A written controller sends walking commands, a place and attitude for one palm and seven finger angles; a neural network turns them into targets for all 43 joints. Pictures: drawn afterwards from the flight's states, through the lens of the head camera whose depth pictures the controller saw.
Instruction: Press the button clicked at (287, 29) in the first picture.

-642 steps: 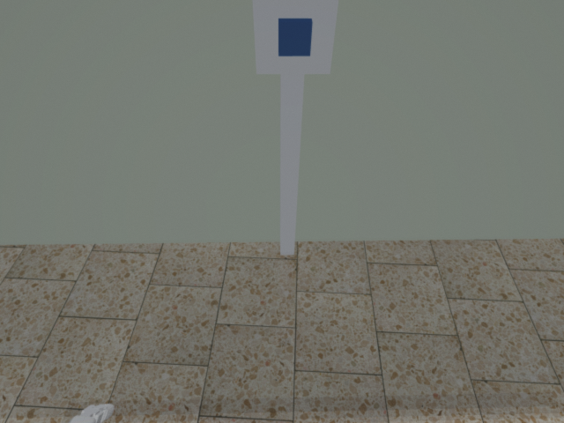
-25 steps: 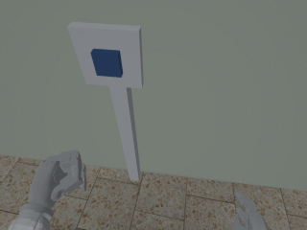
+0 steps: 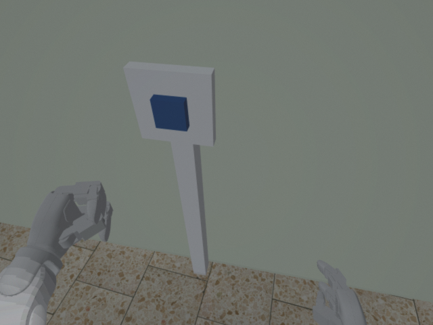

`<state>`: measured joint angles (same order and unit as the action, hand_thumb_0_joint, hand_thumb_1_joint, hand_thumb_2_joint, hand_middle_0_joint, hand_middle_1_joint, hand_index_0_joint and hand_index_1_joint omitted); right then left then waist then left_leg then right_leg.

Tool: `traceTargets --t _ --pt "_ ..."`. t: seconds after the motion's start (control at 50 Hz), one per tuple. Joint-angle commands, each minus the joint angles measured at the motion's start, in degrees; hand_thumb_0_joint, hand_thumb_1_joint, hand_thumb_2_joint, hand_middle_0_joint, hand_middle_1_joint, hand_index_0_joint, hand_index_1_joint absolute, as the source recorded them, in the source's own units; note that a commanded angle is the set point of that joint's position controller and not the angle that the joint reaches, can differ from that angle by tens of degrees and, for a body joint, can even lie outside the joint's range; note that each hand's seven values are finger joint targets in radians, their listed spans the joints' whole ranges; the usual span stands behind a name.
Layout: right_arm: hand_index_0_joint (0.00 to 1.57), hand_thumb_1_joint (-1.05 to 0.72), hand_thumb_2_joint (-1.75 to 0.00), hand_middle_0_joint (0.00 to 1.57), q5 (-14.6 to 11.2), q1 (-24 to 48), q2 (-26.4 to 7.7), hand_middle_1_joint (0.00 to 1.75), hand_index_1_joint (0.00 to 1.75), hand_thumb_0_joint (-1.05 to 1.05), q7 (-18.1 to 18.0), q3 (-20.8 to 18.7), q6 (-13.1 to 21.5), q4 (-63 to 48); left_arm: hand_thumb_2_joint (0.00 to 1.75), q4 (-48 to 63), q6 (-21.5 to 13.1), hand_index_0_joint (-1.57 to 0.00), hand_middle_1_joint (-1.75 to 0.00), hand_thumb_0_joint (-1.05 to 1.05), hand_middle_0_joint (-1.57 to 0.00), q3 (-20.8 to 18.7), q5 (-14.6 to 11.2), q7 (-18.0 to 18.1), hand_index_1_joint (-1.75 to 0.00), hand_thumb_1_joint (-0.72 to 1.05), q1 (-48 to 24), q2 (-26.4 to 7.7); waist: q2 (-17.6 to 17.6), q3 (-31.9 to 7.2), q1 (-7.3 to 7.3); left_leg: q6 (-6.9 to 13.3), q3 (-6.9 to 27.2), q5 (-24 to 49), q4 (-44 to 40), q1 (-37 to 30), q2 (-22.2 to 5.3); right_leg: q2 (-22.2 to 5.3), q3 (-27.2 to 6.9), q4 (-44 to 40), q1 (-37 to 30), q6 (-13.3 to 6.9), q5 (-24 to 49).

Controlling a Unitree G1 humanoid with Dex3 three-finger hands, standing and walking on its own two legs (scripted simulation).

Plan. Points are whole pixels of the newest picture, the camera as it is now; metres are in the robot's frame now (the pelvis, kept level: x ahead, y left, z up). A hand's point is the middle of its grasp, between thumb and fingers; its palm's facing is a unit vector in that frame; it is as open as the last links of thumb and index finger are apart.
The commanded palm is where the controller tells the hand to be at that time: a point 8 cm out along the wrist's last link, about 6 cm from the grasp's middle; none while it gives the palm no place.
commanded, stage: raise the hand and make a fist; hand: left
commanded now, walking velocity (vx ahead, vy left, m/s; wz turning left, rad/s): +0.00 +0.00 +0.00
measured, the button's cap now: (171, 112) +0.49 +0.16 +0.16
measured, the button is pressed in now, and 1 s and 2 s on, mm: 0 0 0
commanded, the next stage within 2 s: aim a knuckle at the button in 0.50 s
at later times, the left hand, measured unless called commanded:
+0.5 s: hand (108, 217) +0.22 +0.19 +0.16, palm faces -0.01 -1.00 -0.09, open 3.1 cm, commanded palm +0.19 +0.24 +0.16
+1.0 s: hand (127, 189) +0.29 +0.19 +0.14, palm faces -0.05 -1.00 -0.05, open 3.1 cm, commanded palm +0.26 +0.23 +0.15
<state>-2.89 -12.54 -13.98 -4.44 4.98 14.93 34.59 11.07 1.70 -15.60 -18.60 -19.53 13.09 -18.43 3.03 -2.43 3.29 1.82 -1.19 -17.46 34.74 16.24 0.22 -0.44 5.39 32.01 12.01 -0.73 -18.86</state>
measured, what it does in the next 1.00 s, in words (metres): stands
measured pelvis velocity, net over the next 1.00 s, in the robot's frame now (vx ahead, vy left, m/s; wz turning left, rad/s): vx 0.00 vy -0.02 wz -0.02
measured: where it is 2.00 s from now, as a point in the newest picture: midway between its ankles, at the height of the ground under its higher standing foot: outside the picture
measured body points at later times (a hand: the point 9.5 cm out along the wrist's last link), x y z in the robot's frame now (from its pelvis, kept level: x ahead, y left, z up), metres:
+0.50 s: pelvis -0.01 -0.02 +0.00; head -0.04 -0.05 +0.45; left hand +0.22 +0.24 +0.16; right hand +0.19 -0.25 -0.06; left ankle +0.01 +0.10 -0.73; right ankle -0.02 -0.11 -0.73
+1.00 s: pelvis +0.00 -0.02 +0.00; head -0.02 -0.04 +0.45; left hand +0.28 +0.24 +0.15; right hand +0.17 -0.25 -0.07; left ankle +0.01 +0.10 -0.73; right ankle -0.02 -0.11 -0.73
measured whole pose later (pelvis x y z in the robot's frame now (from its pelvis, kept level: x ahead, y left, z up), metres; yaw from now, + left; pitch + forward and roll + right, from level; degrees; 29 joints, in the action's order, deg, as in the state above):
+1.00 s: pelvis +0.00 -0.02 +0.00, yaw -1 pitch -2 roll +0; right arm -3.8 -12.6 -15.4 -6.0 3.7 15.5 37.4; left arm -5.3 2.3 -15.9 -17.4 -19.4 -2.7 -18.4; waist 2.9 -1.3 1.7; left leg 0.6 -1.9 -15.4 31.2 14.2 -0.4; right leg 0.3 4.6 30.8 11.5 -1.9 -17.8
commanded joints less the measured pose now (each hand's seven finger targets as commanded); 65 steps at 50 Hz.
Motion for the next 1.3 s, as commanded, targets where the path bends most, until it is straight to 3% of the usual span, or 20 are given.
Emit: traceTargets --t 0.0,0.04,0.08,0.16,0.24,0.32,0.42,0.44,0.52,0.58,0.72,0.74,0.78,0.94,1.0,1.06,1.12,1.2,1.24,1.28 --pt "0.2 -0.9 -0.9 0.2 -0.8 7.8 -7.1 0.3 0.3 0.0 -0.8 -3.1 3.7 -9.0 0.9 10.9 -1.3 -1.3 -1.5 0.0 -1.3 -6.4 -2.1 -0.8 -1.5 0.9 -13.1 -10.5 0.7 -5.8 -0.6 -0.2 3.7 11.9 -7.0 -7.1 -0.6 1.2 -1.3 -5.9 1.2 -0.4 13.5" --pt "0.2 -0.9 -0.9 0.2 -0.8 8.3 -7.3 0.3 0.3 0.0 -0.9 -2.9 3.8 -9.0 0.9 10.5 -0.3 -1.3 -1.5 0.0 -1.3 -7.1 -2.1 -0.9 -1.5 0.9 -14.6 -11.7 -1.5 -4.7 -0.35 0.0 3.8 11.1 -7.5 -6.8 -0.6 1.3 -1.7 -6.9 0.6 -0.4 12.5" --pt "0.2 -0.9 -0.9 0.2 -0.9 8.8 -7.1 0.3 0.3 0.0 -1.0 -2.9 4.0 -9.1 0.9 11.5 0.4 -1.3 -1.5 0.0 -1.3 -8.1 -2.2 -1.0 -1.5 0.9 -16.4 -12.7 0.2 -6.0 -0.19 0.0 3.8 11.4 -8.0 -8.0 -0.5 1.0 -1.7 -7.0 0.0 -0.4 12.7" --pt "0.2 -0.9 -0.9 0.2 -1.2 8.9 -7.2 0.3 0.3 0.0 -0.8 -3.1 3.9 -8.8 0.9 7.9 1.9 -1.3 -1.5 0.0 -1.3 -7.1 -2.9 -1.7 -1.5 0.9 -12.2 -10.0 -2.1 -4.7 -0.18 0.1 3.0 11.2 -7.6 -7.3 -0.3 0.6 -2.5 -7.9 0.1 0.0 13.5" --pt "0.2 -0.9 -0.9 0.2 -0.9 9.1 -7.3 0.3 0.3 0.0 -0.7 -3.4 4.0 -9.0 0.9 9.9 1.4 -1.3 -1.5 0.0 -1.3 -8.4 -2.7 -1.0 -1.5 0.9 -12.6 -11.7 -3.4 -5.0 -0.11 0.3 2.5 11.1 -7.0 -7.2 -0.2 0.4 -3.6 -8.4 -0.1 0.5 13.4" --pt "0.2 -0.9 -0.9 0.2 -0.9 8.8 -6.9 0.3 0.3 0.0 -0.8 -3.4 4.4 -9.0 0.9 13.1 -0.6 -1.3 -1.5 0.0 -1.3 -8.3 -1.6 0.2 -1.5 0.9 -14.9 -12.2 1.6 -6.2 -0.27 0.2 2.1 11.7 -7.4 -8.9 0.0 0.4 -3.0 -7.9 -0.2 0.2 13.7" --pt "0.2 -0.9 -0.9 0.2 -0.9 8.6 -7.0 0.3 0.3 0.0 -1.1 -3.5 4.7 -8.2 0.9 10.8 -1.5 -1.3 -1.5 0.0 -1.3 -7.9 -1.6 0.4 -1.5 0.9 -14.3 -11.5 0.6 -4.8 -0.53 0.3 2.0 10.4 -7.6 -8.7 -0.1 0.3 -3.3 -8.6 0.5 0.5 12.9" --pt "0.2 -0.9 -0.9 0.2 -0.9 8.7 -7.1 0.3 0.3 0.0 -1.0 -3.4 4.8 -8.0 0.9 9.6 -1.4 -1.3 -1.5 0.0 -1.3 -7.8 -1.8 0.3 -1.5 0.9 -13.8 -11.5 -2.5 -3.6 -0.62 0.3 2.2 9.8 -7.4 -7.4 -0.2 0.2 -4.0 -9.2 0.5 0.8 12.1" --pt "0.2 -0.9 -0.9 0.2 -1.2 9.3 -7.1 0.3 0.3 0.0 -1.3 -3.5 5.0 -8.2 0.9 9.8 -0.9 -1.3 -1.5 0.0 -1.3 -6.9 -1.9 -0.2 -1.5 0.9 -14.7 -11.0 -0.7 -3.8 -0.72 0.4 2.0 7.9 -7.4 -7.5 0.0 -0.3 -4.8 -9.9 0.9 1.0 9.0" --pt "0.2 -0.9 -0.9 0.2 -1.2 9.4 -7.1 0.3 0.3 0.0 -1.4 -3.5 5.2 -8.1 0.9 8.9 -0.9 -1.3 -1.5 0.0 -1.3 -7.4 -2.1 -0.4 -1.5 0.9 -14.2 -11.2 -2.8 -3.6 -0.77 0.4 2.1 7.3 -7.0 -6.6 -0.2 -0.6 -5.9 -10.5 1.0 1.4 7.3" --pt "0.2 -0.9 -0.9 0.2 -1.3 8.9 -7.3 0.3 0.3 0.0 -2.1 -3.5 5.2 -6.5 0.9 1.9 -2.4 -1.3 -1.5 0.0 -1.3 -6.9 -1.5 -0.2 -1.5 0.9 -24.4 -12.0 -1.0 -3.6 -1.75 0.4 2.2 7.1 -6.6 -6.8 0.0 -0.7 -6.1 -9.8 2.1 1.2 7.2" --pt "0.2 -0.9 -0.9 0.2 -1.3 8.7 -7.3 0.3 0.3 0.0 -2.1 -3.5 5.1 -6.4 0.9 0.9 -2.6 -1.3 -1.5 0.0 -1.3 -6.6 -1.4 -0.3 -1.5 0.9 -25.2 -12.2 -3.0 -4.0 -1.8 0.4 2.2 7.1 -6.3 -6.2 -0.3 -0.8 -6.7 -9.9 1.7 1.4 7.2" --pt "0.2 -0.9 -0.9 0.2 -1.4 8.5 -7.3 0.3 0.3 0.0 -2.2 -3.6 4.8 -6.3 0.9 -0.5 -2.7 -1.3 -1.5 0.0 -1.3 -5.5 -0.9 -0.6 -1.5 0.9 -28.4 -12.1 -0.7 -5.0 -2.2 0.4 2.0 7.3 -6.4 -6.6 -0.1 -0.8 -6.4 -9.4 1.7 1.2 7.8" --pt "0.2 -0.9 -0.9 0.2 -1.0 7.3 -7.6 0.3 0.3 0.0 -1.7 -3.8 4.1 -6.7 0.9 -5.5 -3.0 -1.3 -1.5 0.0 -1.3 -6.7 0.3 0.7 -1.5 0.9 -30.8 -13.0 -2.1 -8.0 -1.09 0.4 2.3 12.2 -6.9 -7.8 -0.2 0.1 -3.9 -6.7 0.5 0.3 15.0" --pt "0.2 -0.9 -0.9 0.2 -1.0 7.1 -7.2 0.3 0.3 0.0 -1.3 -4.0 3.9 -7.3 0.9 -4.0 -3.2 -1.3 -1.5 0.0 -1.3 -4.7 0.9 1.7 -1.5 0.9 -31.8 -10.7 0.7 -10.1 -1.05 0.1 2.1 14.3 -7.2 -9.5 -0.2 0.2 -3.2 -5.7 0.1 -0.1 17.3" --pt "0.2 -0.9 -0.9 0.2 -0.8 6.6 -7.5 0.3 0.3 0.0 -1.1 -4.1 3.0 -7.0 0.9 -6.0 -3.2 -1.3 -1.5 0.0 -1.3 -4.9 1.3 2.5 -1.5 0.9 -31.9 -10.8 -4.1 -9.3 -1.42 0.3 1.9 14.9 -7.3 -8.1 -0.5 0.3 -3.2 -5.9 0.0 0.2 18.4" --pt "0.2 -0.9 -0.9 0.2 -0.9 6.5 -7.4 0.3 0.3 0.0 -1.1 -4.2 2.2 -6.8 0.9 -6.3 -3.2 -1.3 -1.5 0.0 -1.3 -4.5 1.9 3.1 -1.5 0.9 -35.7 -10.8 -0.1 -9.7 -1.87 0.0 1.9 14.9 -7.4 -9.3 -0.4 0.4 -3.0 -5.6 0.9 -0.2 17.6" --pt "0.2 -0.9 -0.9 0.2 -0.9 6.1 -7.2 0.3 0.3 0.0 -1.2 -4.2 1.5 -6.5 0.9 -6.9 -3.9 -1.3 -1.5 0.0 -1.3 -1.8 2.5 3.7 -1.5 0.9 -40.9 -9.1 0.5 -10.3 -3.04 -0.1 2.1 15.3 -7.1 -10.5 -0.6 0.5 -3.1 -5.7 1.8 -0.3 17.6" --pt "0.2 -0.9 -0.9 0.2 -0.8 5.5 -7.5 0.3 0.3 0.0 -1.2 -4.2 1.1 -5.9 0.9 -9.7 -4.1 -1.3 -1.5 0.0 -1.3 -1.8 2.7 3.9 -1.5 0.9 -41.5 -9.1 -3.0 -10.6 -3.16 0.1 2.3 15.3 -7.0 -10.1 -0.7 0.7 -3.0 -5.8 1.6 -0.3 17.5" --pt "0.2 -0.9 -0.9 0.2 -0.8 5.7 -7.4 0.3 0.3 0.0 -1.2 -4.1 0.7 -5.9 0.9 -11.6 -4.2 -1.3 -1.5 0.0 -1.3 -0.4 2.7 3.9 -1.5 0.9 -43.4 -7.7 -2.5 -10.2 -3.34 0.0 2.3 14.6 -7.2 -9.8 -0.5 0.5 -3.1 -5.7 2.0 -0.3 17.4"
